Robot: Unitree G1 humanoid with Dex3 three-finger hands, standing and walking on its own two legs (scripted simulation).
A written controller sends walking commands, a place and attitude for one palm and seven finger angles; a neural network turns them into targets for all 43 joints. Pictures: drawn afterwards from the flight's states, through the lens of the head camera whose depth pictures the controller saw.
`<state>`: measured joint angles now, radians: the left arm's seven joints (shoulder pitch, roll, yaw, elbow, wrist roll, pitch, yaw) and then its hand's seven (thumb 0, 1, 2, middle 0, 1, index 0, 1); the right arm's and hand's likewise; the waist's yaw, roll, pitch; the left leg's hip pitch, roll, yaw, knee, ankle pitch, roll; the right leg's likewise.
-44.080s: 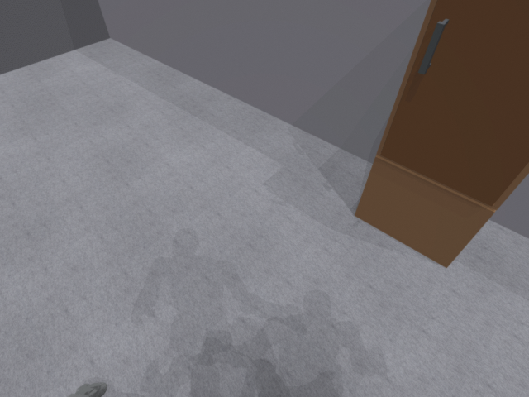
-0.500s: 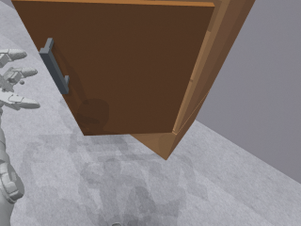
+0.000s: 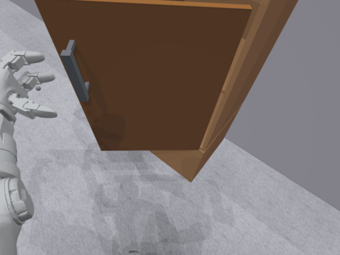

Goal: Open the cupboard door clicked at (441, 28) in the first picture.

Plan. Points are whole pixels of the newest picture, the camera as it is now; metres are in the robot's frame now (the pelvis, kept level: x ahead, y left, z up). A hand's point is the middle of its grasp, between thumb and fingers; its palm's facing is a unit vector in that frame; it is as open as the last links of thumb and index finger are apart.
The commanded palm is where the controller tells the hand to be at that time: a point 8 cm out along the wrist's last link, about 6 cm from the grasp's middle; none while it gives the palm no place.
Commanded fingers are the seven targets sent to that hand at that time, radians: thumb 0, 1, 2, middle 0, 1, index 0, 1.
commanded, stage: slide the fingers in behind the handle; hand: left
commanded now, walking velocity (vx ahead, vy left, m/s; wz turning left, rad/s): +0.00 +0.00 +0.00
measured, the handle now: (78, 72) +0.51 +0.21 +0.12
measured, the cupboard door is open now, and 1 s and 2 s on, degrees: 41 41 41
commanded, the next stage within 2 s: close the thumb around the handle in 1.66 s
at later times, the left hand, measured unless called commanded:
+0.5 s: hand (55, 88) +0.45 +0.25 +0.13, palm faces +0.02 -1.00 +0.02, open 14.0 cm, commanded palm +0.42 +0.29 +0.12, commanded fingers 0.00 -0.50 0.30 -0.30 -1.20 -0.30 -1.20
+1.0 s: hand (71, 90) +0.45 +0.21 +0.13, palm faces +0.01 -1.00 +0.01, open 14.0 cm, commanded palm +0.43 +0.26 +0.12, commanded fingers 0.00 -0.50 0.30 -0.30 -1.20 -0.30 -1.20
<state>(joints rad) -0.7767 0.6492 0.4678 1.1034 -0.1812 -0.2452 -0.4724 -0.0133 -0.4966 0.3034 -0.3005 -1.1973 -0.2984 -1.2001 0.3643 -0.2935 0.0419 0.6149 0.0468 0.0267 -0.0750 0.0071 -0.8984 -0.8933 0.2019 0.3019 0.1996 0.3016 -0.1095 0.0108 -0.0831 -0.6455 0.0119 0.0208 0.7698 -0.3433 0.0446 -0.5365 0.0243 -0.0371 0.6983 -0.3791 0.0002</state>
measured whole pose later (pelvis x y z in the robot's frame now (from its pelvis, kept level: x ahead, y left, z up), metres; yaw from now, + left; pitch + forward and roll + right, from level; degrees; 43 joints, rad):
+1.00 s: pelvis +0.00 -0.01 +0.00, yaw +0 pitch +11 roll -2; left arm -0.74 0.50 0.38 1.00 -0.18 -0.24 -0.34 -0.01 -0.50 0.30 -0.30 -1.20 -0.30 -1.20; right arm 0.36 -0.28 0.03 0.62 0.05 0.02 -0.06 0.01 -0.90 -0.89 0.20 0.30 0.20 0.30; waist -0.10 0.02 -0.08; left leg -0.61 0.02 0.02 0.76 -0.34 0.03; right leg -0.52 0.03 -0.04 0.71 -0.39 -0.02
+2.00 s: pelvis +0.00 -0.01 +0.00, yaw +0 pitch +10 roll -2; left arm -0.74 0.46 0.34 1.00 -0.19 -0.24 -0.28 -0.01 -0.24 0.41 -0.32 -1.22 -0.32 -1.23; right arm 0.37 -0.28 0.03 0.64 0.05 0.03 -0.06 0.01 -0.90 -0.89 0.20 0.30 0.20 0.30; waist -0.10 0.03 -0.08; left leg -0.60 0.02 0.02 0.75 -0.33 0.03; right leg -0.51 0.03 -0.03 0.71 -0.38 -0.01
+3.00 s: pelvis +0.00 -0.01 +0.01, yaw -1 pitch +7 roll -1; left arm -0.32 0.30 0.26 0.48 -0.26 -0.14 -0.22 0.00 0.74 0.79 -0.35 -1.34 -0.32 -1.31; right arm 0.33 -0.27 0.01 0.57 0.07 0.00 -0.04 0.01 -0.90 -0.89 0.20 0.30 0.20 0.30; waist -0.04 0.04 -0.11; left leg -0.48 0.02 0.05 0.70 -0.34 0.03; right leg -0.40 0.03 -0.01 0.67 -0.38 -0.01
